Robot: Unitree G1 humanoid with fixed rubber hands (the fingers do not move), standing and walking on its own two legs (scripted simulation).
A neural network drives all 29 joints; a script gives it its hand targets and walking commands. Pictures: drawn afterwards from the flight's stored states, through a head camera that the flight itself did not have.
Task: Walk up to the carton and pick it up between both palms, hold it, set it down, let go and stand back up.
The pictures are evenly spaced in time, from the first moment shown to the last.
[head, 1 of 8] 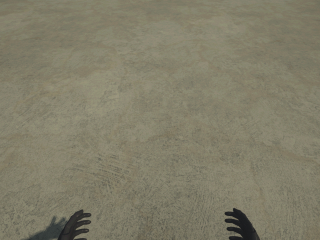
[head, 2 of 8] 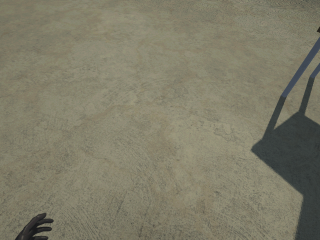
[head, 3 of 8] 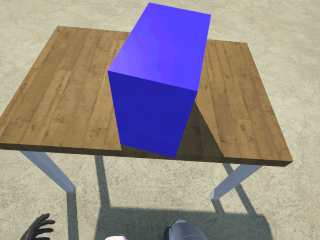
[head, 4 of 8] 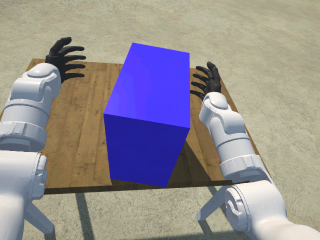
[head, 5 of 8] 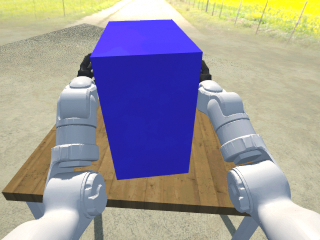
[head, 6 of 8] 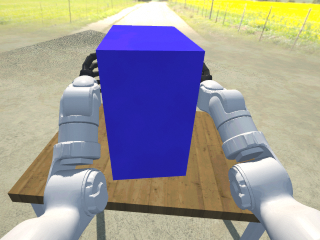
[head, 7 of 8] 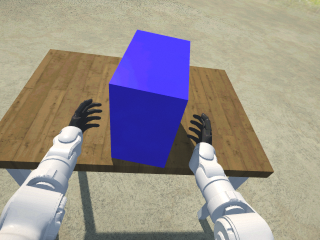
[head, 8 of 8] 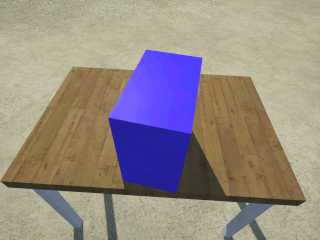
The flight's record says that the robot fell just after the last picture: no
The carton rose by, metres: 0.25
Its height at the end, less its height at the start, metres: +0.00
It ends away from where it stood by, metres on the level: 0.02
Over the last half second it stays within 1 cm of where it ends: yes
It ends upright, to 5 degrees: yes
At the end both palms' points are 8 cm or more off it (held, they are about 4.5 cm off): yes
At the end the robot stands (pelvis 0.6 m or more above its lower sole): yes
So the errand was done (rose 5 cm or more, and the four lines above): yes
